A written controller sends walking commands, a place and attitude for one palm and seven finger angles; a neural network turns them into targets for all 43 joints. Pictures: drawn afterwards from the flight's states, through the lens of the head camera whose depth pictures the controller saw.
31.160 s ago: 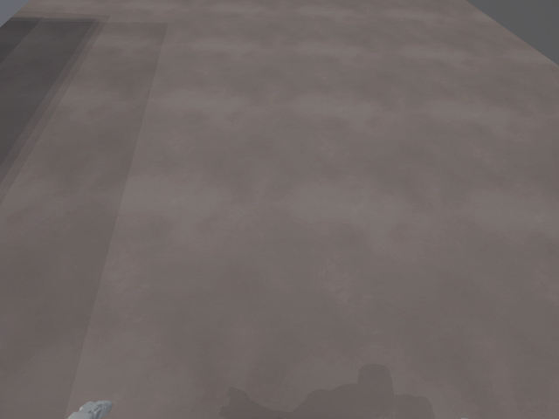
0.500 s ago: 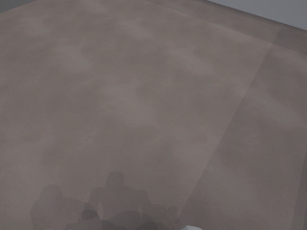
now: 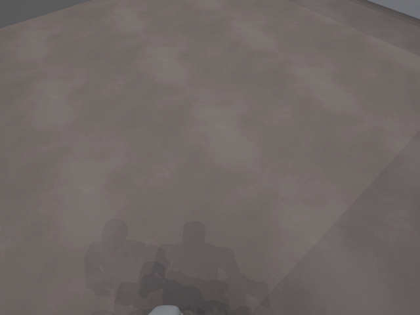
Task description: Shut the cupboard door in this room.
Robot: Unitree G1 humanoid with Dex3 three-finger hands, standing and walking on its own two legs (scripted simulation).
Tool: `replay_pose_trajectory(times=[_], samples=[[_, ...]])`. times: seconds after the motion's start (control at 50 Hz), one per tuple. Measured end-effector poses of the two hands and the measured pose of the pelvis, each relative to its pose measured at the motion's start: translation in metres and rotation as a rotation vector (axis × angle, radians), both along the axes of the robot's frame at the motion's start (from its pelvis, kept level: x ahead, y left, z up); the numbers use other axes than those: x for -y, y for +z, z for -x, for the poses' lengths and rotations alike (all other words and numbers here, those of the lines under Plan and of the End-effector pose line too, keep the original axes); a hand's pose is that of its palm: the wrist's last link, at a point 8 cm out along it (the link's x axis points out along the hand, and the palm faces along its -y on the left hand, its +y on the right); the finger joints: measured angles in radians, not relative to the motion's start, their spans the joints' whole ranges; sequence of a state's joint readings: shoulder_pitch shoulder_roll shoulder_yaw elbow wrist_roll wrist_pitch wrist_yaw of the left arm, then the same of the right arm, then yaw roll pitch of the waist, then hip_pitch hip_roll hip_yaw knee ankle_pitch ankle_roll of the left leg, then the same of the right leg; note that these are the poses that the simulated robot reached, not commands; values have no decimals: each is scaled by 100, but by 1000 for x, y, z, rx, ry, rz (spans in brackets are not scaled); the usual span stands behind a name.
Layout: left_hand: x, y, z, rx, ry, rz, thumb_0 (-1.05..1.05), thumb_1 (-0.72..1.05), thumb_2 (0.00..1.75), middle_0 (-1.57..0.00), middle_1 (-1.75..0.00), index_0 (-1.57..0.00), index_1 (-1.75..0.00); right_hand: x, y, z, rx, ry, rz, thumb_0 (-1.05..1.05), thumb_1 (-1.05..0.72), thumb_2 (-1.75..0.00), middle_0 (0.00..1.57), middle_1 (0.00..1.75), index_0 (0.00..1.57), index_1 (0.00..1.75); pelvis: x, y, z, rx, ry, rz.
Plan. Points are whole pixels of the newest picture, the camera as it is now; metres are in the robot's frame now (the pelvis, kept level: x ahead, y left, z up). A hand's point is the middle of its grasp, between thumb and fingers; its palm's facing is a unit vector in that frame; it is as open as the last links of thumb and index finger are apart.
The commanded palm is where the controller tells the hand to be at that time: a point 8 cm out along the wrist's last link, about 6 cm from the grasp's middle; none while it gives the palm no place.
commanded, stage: turn or walk to find it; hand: left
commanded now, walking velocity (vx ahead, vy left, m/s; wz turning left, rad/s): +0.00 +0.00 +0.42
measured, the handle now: out of the picture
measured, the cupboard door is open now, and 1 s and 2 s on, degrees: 82 82 82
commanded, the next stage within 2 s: none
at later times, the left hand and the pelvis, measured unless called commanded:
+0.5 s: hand out of the picture +0.06 +0.24 -0.16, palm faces +0.21 -0.95 -0.25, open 7.4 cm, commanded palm none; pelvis +0.00 +0.02 +0.00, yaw +12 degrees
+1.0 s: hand out of the picture -0.09 +0.21 -0.19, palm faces +0.47 -0.85 -0.23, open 7.4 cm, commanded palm none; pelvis -0.02 +0.02 -0.01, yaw +26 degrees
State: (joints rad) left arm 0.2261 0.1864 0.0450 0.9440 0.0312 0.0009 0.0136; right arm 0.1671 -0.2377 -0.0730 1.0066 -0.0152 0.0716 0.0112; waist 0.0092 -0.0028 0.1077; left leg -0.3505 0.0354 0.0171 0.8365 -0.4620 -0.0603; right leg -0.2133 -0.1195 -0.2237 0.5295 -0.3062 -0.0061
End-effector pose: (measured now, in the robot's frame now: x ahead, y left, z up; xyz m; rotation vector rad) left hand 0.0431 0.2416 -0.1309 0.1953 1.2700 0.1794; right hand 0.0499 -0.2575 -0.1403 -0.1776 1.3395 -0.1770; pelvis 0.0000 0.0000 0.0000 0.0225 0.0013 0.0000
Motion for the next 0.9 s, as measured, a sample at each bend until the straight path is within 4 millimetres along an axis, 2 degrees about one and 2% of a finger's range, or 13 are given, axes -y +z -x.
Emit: replay_pose_trajectory(times=[0.1, 0.14, 0.2, 0.26, 0.4, 0.5, 0.58, 0.68, 0.76, 0.84, 0.9], samples=[[-38, -23, 40, -75, 91, 9, 0, 90, 90, -21, -30, -21, -30, -27, 7, -48, 110, 103, 40, 1, -91, -90, 20, 30, 20, 30, -22, -12, 1, 2, 46, 17], [-49, -25, 50, -109, 114, 4, 0, 90, 90, -20, -30, -21, -30, -38, 14, -60, 150, 131, 45, 1, -91, -90, 20, 30, 20, 30, -28, -10, 2, 6, 53, 21], [-59, -18, 53, -109, 143, 5, 0, 91, 90, -20, -30, -20, -30, -51, 23, -70, 174, 164, 52, 1, -90, -90, 20, 30, 20, 30, -34, -3, 3, 7, 82, 41], [-64, -11, 46, -63, 159, 7, 0, 91, 90, -20, -30, -20, -30, -61, 27, -74, 173, 191, 44, 1, -90, -90, 20, 30, 20, 30, -38, 3, 4, 8, 107, 48], [-58, 0, 19, 39, 165, -3, 0, 91, 90, -20, -30, -20, -30, -64, 20, -65, 143, 208, 5, 1, -90, -90, 21, 30, 20, 30, -32, 5, 5, 8, 159, 39], [-40, 7, 1, 102, 164, -20, 0, 91, 90, -20, -30, -20, -30, -48, 4, -51, 88, 202, -24, 1, -90, -90, 21, 30, 20, 30, -16, 0, 3, 3, 202, 24], [-21, 11, 1, 143, 174, -50, 0, 90, 90, -20, -30, -20, -30, -30, -15, -46, 47, 205, -48, 1, -90, -90, 21, 30, 20, 30, 0, -8, 2, 7, 245, 15], [-3, 18, 27, 121, 240, -50, 0, 90, 90, -20, -30, -21, -30, -15, -14, -47, -7, 244, -45, 1, -90, -90, 20, 30, 20, 30, 8, -1, 3, 14, 299, 1], [6, 15, 51, 81, 293, -35, 0, 90, 90, -20, -30, -21, -30, -13, -9, -52, -28, 284, -34, 1, -91, -90, 20, 30, 20, 30, 11, 2, 4, 12, 338, -8], [9, 9, 82, 38, 350, -12, 0, 90, 90, -20, -30, -21, -30, -21, -4, -64, -32, 341, -17, 1, -91, -90, 20, 30, 20, 30, 8, 3, 7, 7, 375, -11], [6, 1, 110, 1, 398, 6, 0, 90, 90, -21, -30, -21, -30, -37, 0, -79, -7, 395, -5, 1, -91, -90, 20, 30, 20, 30, 1, 1, 12, 6, 402, -3]])
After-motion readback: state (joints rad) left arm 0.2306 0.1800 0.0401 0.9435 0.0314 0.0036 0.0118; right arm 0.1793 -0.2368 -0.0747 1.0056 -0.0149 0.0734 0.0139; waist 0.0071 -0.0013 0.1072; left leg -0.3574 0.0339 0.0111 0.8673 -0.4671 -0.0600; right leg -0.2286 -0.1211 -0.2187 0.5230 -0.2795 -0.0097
